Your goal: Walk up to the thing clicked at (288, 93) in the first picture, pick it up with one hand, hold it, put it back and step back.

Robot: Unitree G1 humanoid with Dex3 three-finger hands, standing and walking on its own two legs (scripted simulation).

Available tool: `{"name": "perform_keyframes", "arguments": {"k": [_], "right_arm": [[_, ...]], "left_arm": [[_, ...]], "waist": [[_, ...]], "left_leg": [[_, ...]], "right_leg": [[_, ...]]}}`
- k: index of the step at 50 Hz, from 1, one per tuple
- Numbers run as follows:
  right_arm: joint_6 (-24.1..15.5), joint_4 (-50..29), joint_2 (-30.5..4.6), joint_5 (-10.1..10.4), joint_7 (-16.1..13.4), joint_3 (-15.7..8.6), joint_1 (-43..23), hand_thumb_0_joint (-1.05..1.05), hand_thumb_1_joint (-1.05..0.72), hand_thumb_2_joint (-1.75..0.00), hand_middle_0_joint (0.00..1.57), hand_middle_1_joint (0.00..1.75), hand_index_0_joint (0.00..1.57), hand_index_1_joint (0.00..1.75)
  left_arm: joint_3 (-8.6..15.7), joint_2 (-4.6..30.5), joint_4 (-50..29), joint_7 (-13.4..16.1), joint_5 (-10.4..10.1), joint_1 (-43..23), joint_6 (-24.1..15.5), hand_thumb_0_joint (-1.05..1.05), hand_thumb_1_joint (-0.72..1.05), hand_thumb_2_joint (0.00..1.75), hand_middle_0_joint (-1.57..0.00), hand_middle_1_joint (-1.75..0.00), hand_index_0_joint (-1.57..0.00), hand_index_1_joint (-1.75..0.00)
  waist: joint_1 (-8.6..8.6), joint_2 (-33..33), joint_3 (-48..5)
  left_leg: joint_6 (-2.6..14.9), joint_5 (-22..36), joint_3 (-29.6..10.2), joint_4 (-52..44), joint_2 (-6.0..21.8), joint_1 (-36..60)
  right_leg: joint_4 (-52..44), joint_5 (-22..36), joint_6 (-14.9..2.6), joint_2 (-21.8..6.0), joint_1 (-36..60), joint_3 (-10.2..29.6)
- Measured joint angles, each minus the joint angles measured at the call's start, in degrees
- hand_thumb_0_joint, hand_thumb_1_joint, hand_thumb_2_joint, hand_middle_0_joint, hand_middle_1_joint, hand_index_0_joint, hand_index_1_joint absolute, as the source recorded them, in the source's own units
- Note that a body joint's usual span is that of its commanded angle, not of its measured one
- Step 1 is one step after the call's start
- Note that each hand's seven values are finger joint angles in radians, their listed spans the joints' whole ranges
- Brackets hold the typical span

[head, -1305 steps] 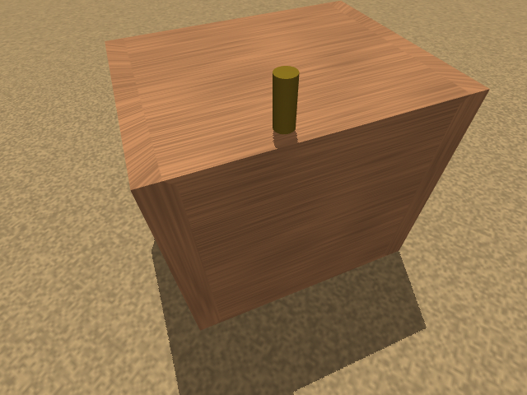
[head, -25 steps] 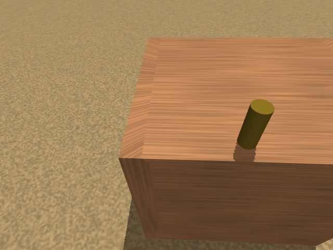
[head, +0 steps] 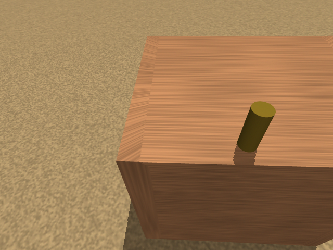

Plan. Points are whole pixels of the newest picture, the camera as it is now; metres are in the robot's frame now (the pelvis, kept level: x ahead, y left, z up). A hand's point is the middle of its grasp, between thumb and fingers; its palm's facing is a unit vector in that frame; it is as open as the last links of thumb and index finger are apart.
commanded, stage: stand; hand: right
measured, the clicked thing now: (254, 128) +0.39 -0.19 +0.08
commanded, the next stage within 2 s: none
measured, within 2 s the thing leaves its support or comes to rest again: neither
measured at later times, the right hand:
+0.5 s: hand out of the picture +0.07 -0.26 -0.16, palm faces -0.04 +0.94 -0.35, open 7.5 cm
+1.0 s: hand out of the picture +0.07 -0.26 -0.16, palm faces -0.04 +0.94 -0.34, open 7.4 cm
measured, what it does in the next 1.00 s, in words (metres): stands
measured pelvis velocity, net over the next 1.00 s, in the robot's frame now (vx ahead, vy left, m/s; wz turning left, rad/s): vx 0.00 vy -0.01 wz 0.00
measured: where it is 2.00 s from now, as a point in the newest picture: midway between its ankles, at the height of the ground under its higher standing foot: outside the picture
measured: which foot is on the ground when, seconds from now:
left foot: down 0.00-1.00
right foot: down 0.00-1.00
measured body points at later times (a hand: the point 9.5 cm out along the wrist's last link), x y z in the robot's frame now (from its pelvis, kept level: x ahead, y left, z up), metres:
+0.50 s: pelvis +0.00 +0.00 +0.00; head +0.01 +0.00 +0.45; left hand +0.07 +0.30 -0.13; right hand +0.07 -0.30 -0.13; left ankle +0.00 +0.13 -0.75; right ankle +0.00 -0.12 -0.75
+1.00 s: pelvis +0.00 -0.01 +0.00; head +0.00 -0.01 +0.45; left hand +0.07 +0.30 -0.13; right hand +0.07 -0.31 -0.13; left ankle +0.00 +0.13 -0.75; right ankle +0.00 -0.12 -0.75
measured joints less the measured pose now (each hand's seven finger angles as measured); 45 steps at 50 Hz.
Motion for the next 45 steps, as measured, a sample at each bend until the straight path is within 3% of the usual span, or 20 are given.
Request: {"name": "perform_keyframes", "arguments": {"k": [7,12,16,25,45], "right_arm": [[0.04,-0.06,0.09,0.04,-0.01,-0.09,-0.22,0.0,-0.3,-0.73,0.19,0.28,0.19,0.28],[0.06,-0.12,0.24,0.05,0.05,-0.17,-0.1,0.01,-0.62,-0.83,0.2,0.29,0.2,0.3],[0.08,-0.04,0.26,0.05,0.06,-0.23,0.09,0.01,-0.77,-0.87,0.2,0.29,0.2,0.3],[0.08,0.06,0.23,0.08,0.07,-0.22,0.44,0.01,-0.88,-0.89,0.2,0.3,0.2,0.3],[0.1,-0.25,0.28,0.14,0.07,-0.06,0.37,0.01,-0.9,-0.9,0.2,0.3,0.2,0.3]], "left_arm": [[0.0,-0.1,-0.17,0.06,0.04,-0.24,-0.12,0.01,0.91,0.9,-0.21,-0.3,-0.2,-0.3],[0.14,-0.02,-0.16,0.08,-0.01,-0.29,-0.15,0.01,0.91,0.9,-0.21,-0.3,-0.2,-0.3],[0.23,0.0,-0.11,0.06,0.03,-0.16,-0.14,0.01,0.91,0.9,-0.21,-0.3,-0.2,-0.3],[0.3,-0.05,0.13,-0.02,0.02,0.19,-0.06,0.01,0.91,0.9,-0.21,-0.3,-0.2,-0.3],[0.37,-0.07,0.13,-0.03,0.03,0.31,-0.19,0.01,0.91,0.9,-0.21,-0.3,-0.2,-0.3]], "waist": [[-0.02,0.12,-0.16],[-0.08,0.04,-0.13],[-0.04,0.04,-0.04],[0.0,0.09,0.16],[0.08,0.14,0.16]], "left_leg": [[-0.03,-0.06,0.04,-0.13,0.09,0.3],[-0.08,0.09,-0.06,-0.37,0.1,0.34],[-0.11,0.16,-0.09,-0.49,0.12,0.36],[-0.17,0.27,-0.14,-0.69,0.09,0.46],[-0.42,0.24,-0.31,-0.57,0.31,0.48]], "right_leg": [[-0.22,0.01,-0.05,0.1,0.31,0.04],[-0.36,0.06,-0.1,0.1,0.35,-0.06],[-0.46,0.12,-0.14,0.13,0.37,-0.08],[-0.24,-0.02,-0.21,0.09,0.29,-0.14],[-0.05,-0.12,-0.44,0.31,0.32,-0.29]]}}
